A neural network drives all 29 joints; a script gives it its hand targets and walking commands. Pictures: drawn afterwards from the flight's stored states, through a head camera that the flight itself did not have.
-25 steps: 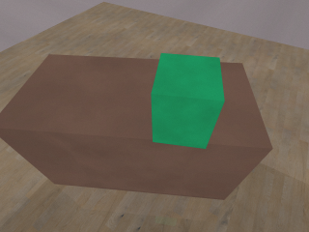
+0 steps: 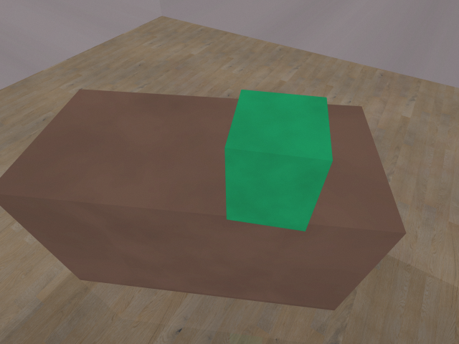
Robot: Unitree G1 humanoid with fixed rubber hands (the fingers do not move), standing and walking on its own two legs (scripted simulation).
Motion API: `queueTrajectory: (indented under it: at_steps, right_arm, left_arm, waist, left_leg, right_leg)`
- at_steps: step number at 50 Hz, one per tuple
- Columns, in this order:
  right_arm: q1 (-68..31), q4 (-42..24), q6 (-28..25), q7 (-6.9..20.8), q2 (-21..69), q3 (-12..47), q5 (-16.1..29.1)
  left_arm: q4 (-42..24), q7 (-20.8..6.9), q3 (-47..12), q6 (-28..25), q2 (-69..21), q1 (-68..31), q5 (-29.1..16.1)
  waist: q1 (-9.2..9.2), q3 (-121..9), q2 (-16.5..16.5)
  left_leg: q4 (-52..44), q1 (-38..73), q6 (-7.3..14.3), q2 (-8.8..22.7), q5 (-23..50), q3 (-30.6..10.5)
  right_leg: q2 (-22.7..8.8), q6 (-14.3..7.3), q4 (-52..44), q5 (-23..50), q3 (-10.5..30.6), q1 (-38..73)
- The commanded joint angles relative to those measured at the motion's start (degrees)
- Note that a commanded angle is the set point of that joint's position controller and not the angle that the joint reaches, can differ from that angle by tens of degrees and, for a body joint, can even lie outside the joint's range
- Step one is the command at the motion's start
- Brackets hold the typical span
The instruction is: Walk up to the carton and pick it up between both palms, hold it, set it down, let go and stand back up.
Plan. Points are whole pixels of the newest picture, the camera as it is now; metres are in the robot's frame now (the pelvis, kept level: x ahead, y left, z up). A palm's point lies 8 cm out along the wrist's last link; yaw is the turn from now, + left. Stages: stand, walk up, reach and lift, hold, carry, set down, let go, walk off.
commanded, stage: walk up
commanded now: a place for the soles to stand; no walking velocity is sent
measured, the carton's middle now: (273, 161) +0.53 -0.06 +0.00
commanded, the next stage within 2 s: none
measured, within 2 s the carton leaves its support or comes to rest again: neither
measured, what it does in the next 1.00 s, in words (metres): steps on the spot: left foot, then right foot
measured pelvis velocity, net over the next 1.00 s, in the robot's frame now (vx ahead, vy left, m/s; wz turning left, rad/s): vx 0.09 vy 0.00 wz -0.04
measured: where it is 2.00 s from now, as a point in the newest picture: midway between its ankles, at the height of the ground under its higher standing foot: outside the picture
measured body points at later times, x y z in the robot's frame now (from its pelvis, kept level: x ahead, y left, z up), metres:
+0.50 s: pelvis +0.11 +0.02 +0.00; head +0.15 +0.05 +0.45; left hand +0.22 +0.28 -0.13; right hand +0.13 -0.25 -0.11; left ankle +0.10 +0.13 -0.74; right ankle +0.20 -0.15 -0.69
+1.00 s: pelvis +0.09 +0.00 -0.02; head +0.12 +0.02 +0.43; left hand +0.24 +0.26 -0.13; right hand +0.19 -0.26 -0.12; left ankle +0.08 +0.10 -0.74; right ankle +0.20 -0.13 -0.72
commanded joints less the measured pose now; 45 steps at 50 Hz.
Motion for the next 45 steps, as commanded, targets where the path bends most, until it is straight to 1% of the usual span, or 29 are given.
queueTrajectory:
  at_steps: [1,2,4,6,7,8,9,10,11,12,13,15,17,19,21,22,26,27,28,29,30,31,32,35,39,41,42,44,45]
  right_arm:
    - [-3.26,-6.62,-1.92,1.24,-7.59,-2.52,-1.1]
    - [-4.53,-7.6,-2.57,1.4,-6.25,-2.34,-1.08]
    - [-1.52,-7.55,-3.04,1.74,-5.93,-3.16,-1.21]
    - [6.57,-5.61,-3.56,0.26,-6.43,-3.72,-0.19]
    - [10.99,-5.1,-3.88,-0.12,-8.25,-4.51,-1.02]
    - [16.66,-4.81,-3.39,-0.65,-14.12,-6.5,-1.44]
    - [15.44,-5.85,-3.04,-1.47,-18.2,-6.7,-1.92]
    - [12.48,-5.57,-2.38,-2.19,-16.44,-6.52,-1.08]
    - [12.11,-4.24,-2.51,-2.71,-15.48,-6.14,-0.71]
    - [12.4,-4.86,-2.82,-2.78,-14.04,-5.76,-0.54]
    - [10.24,-4.84,-3.31,-2.81,-13.79,-4.53,-0.33]
    - [9.15,-3.46,-4.6,-2.7,-10.99,-4.07,-0.24]
    - [3.92,-4.72,-4.37,-2.24,-11.3,-2.96,-1.28]
    - [4.94,-4.37,-4.08,-2.39,-9.88,-2.05,-1.2]
    - [0.63,-6.15,-3.92,-1.42,-10.39,-1.65,-0.76]
    - [2.45,-7.12,-3.41,-1.25,-12.28,-2.13,0.08]
    - [0.9,-7.45,-1.31,-0.56,-13.5,-1.78,0.92]
    - [1.63,-8.21,-0.96,-0.42,-12.57,-1.76,1.59]
    - [0.87,-9.25,-0.69,-0.47,-12.28,-1.72,1.51]
    - [2.93,-10.0,-1.0,-0.48,-7.26,-0.32,2.44]
    - [3.28,-12.0,0.07,-1.25,-6.66,-0.15,2.06]
    - [5.87,-10.61,1.74,-1.92,-8.21,-1.1,1.93]
    - [3.39,-12.52,2.28,-2.52,-10.13,-1.58,1.32]
    - [1.67,-10.18,1.51,-2.48,-9.11,-1.41,1.1]
    - [0.69,-10.68,1.79,-1.93,-9.58,-1.95,1.4]
    - [2.94,-10.05,1.74,-1.89,-7.75,-1.75,1.26]
    - [3.35,-9.61,1.12,-1.49,-7.21,-1.84,1.75]
    - [7.14,-8.5,0.05,-1.36,-8.59,-2.47,1.36]
    - [4.07,-9.95,-0.44,-1.07,-11.12,-3.13,0.79]
  left_arm:
    - [-0.21,1.0,3.55,-1.4,9.12,7.58,1.09]
    - [-0.78,0.98,3.73,-1.81,11.45,5.83,0.99]
    - [0.38,0.14,3.38,-1.68,9.84,3.84,0.81]
    - [-1.47,-0.26,2.69,-1.39,10.47,0.64,-0.14]
    - [-1.33,-0.52,1.79,-1.68,7.63,3.04,0.0]
    - [-2.35,-0.97,1.3,-0.97,5.56,3.92,0.6]
    - [-4.85,-0.99,0.89,-0.1,5.07,4.68,0.97]
    - [-3.98,-0.88,2.01,0.9,8.67,4.67,1.66]
    - [-5.11,-1.1,3.04,1.34,9.48,2.54,1.52]
    - [-4.96,-1.2,2.65,1.96,8.75,3.27,1.52]
    - [-5.15,-0.8,2.52,2.09,9.4,0.71,1.44]
    - [-5.17,-0.87,1.97,1.64,6.31,5.01,1.58]
    - [-5.53,-1.27,2.1,1.99,4.81,3.56,-0.22]
    - [-5.32,-1.26,2.15,2.52,4.8,2.27,-0.57]
    - [-7.47,-1.05,2.07,1.55,5.33,-0.16,-1.3]
    - [-7.06,-0.86,1.76,1.41,3.96,-1.95,-1.32]
    - [-8.7,0.05,2.9,0.42,6.18,-2.45,-0.68]
    - [-8.31,0.44,3.3,0.4,7.95,-2.32,-0.18]
    - [-8.7,0.72,3.74,0.3,10.3,-0.71,-0.36]
    - [-8.66,0.78,5.4,-0.07,15.43,-1.18,0.49]
    - [-9.41,0.99,4.97,-0.14,15.75,-1.36,-0.22]
    - [-9.96,0.89,4.71,0.52,14.68,-4.08,-1.46]
    - [-11.59,1.35,4.67,1.1,14.83,-7.76,-1.45]
    - [-12.74,1.61,3.23,1.52,10.79,-11.74,-0.63]
    - [-13.91,0.89,3.22,2.69,10.0,-13.83,0.16]
    - [-13.82,1.22,3.44,3.13,10.95,-14.17,0.27]
    - [-13.73,1.01,3.05,3.23,9.7,-14.43,0.19]
    - [-13.05,0.69,3.54,4.08,11.25,-11.66,-0.93]
    - [-13.97,0.71,2.79,3.99,8.62,-10.76,-2.19]
  waist:
    - [3.4,11.7,-4.57]
    - [1.72,9.77,-1.49]
    - [0.63,7.66,-0.51]
    - [-4.05,4.61,-2.07]
    - [-5.87,0.9,0.81]
    - [-8.19,-4.89,7.76]
    - [-7.21,0.58,14.54]
    - [-6.81,4.63,7.98]
    - [-6.73,6.76,5.76]
    - [-5.75,6.05,6.04]
    - [-6.6,10.9,2.16]
    - [-3.03,8.78,-0.39]
    - [0.39,11.7,6.17]
    - [-0.96,8.72,8.31]
    - [-0.05,7.12,10.46]
    - [-2.2,4.87,13.11]
    - [-1.64,-0.52,16.78]
    - [-1.13,-0.9,9.41]
    - [0.92,-3.06,5.96]
    - [0.99,-5.48,-6.36]
    - [0.91,-7.23,-10.13]
    - [-1.24,-9.31,-8.39]
    - [-0.52,-7.29,-11.74]
    - [-1.03,-3.67,-9.62]
    - [-0.11,-7.26,-9.99]
    - [-1.15,-6.0,-13.6]
    - [-1.92,-7.94,-8.7]
    - [-2.92,-8.38,-7.54]
    - [-3.22,-5.49,-0.89]
  left_leg:
    - [4.01,-18.15,-2.41,4.59,-1.53,-1.82]
    - [-0.27,-14.4,-1.85,4.24,-0.61,-3.07]
    - [-3.5,-0.78,-1.09,2.95,6.05,-0.06]
    - [-8.04,16.11,-1.13,-0.21,13.44,1.81]
    - [-6.7,24.76,0.97,2.66,12.72,-3.06]
    - [-11.89,31.35,4.43,13.12,-0.42,-18.09]
    - [-22.4,23.48,10.03,24.21,-17.88,-36.24]
    - [-24.37,16.84,14.63,25.71,-22.92,-39.95]
    - [-23.85,15.44,15.08,26.08,-15.89,-40.05]
    - [-25.36,15.51,11.38,26.73,-12.35,-39.49]
    - [-23.36,11.15,12.89,24.95,3.96,-29.54]
    - [-18.21,12.84,10.08,23.75,27.58,-20.65]
    - [-17.43,2.11,10.08,18.35,39.92,-9.09]
    - [-15.4,3.91,6.77,15.74,46.79,-5.95]
    - [-14.93,1.37,8.34,13.17,53.39,-1.69]
    - [-12.13,4.66,7.43,12.41,52.39,-1.33]
    - [-2.07,6.66,5.86,12.21,45.73,0.41]
    - [-0.07,2.95,3.73,11.44,37.1,-1.48]
    - [8.33,2.91,1.28,9.87,27.79,-1.36]
    - [17.21,-4.11,-2.18,5.16,16.16,1.94]
    - [25.12,-5.14,-3.7,0.33,-14.84,1.63]
    - [28.68,-1.41,-3.33,2.73,-16.84,-2.58]
    - [29.68,-4.81,-3.41,2.79,-16.81,-2.28]
    - [26.13,-5.6,-3.87,3.26,-14.76,-4.23]
    - [19.59,-1.7,-3.85,2.39,-8.93,0.37]
    - [12.44,-0.82,-3.67,3.94,-6.99,-0.55]
    - [2.2,1.88,-2.81,3.56,-4.69,-0.77]
    - [-10.28,9.8,-2.82,2.66,4.98,0.77]
    - [-14.69,11.85,-0.79,8.18,-1.52,-8.73]
  right_leg:
    - [-19.13,-9.13,-18.31,-12.53,21.87,7.14]
    - [-19.81,-9.39,-16.11,-7.86,22.23,5.92]
    - [-16.13,-7.58,-12.15,-7.78,14.35,-3.21]
    - [-9.78,-4.36,-1.24,2.45,7.13,-12.69]
    - [-6.65,-1.1,5.87,6.89,4.74,-18.67]
    - [-1.76,1.33,19.1,-6.36,0.46,-24.09]
    - [-0.85,3.53,30.09,-14.89,3.88,-30.01]
    - [-3.46,3.71,37.5,-13.16,6.69,-29.0]
    - [-4.03,4.19,41.3,-11.0,8.48,-29.11]
    - [-5.75,4.93,39.81,-8.48,10.62,-28.17]
    - [-6.37,5.01,37.95,-7.19,10.85,-27.38]
    - [-6.33,4.8,36.75,-3.78,12.37,-25.06]
    - [-4.62,4.49,36.55,-0.75,10.97,-18.79]
    - [-3.77,5.32,32.14,3.28,10.28,-17.23]
    - [-2.86,5.58,21.62,8.1,5.59,-13.47]
    - [-2.45,5.59,16.96,7.84,3.99,-13.91]
    - [-0.33,3.53,8.98,14.48,2.37,-5.59]
    - [-0.67,2.72,3.16,20.09,1.47,-1.18]
    - [-4.45,1.54,-1.6,27.13,6.39,2.98]
    - [-11.87,-2.4,1.4,44.13,13.2,7.68]
    - [-21.74,-9.87,-2.56,50.92,28.39,4.36]
    - [-22.33,-12.69,-2.03,38.11,27.46,0.39]
    - [-21.97,-14.59,-3.75,33.63,30.87,-0.55]
    - [-15.59,-11.71,-0.85,44.63,19.45,-3.27]
    - [-12.82,-10.18,-4.37,18.71,20.49,-7.89]
    - [-12.84,-8.69,-4.94,12.58,21.39,-8.27]
    - [-12.19,-7.81,-3.03,12.41,21.05,-5.73]
    - [-9.96,-3.59,0.08,2.65,17.91,-10.4]
    - [-7.6,-0.95,5.16,-1.77,16.35,-18.59]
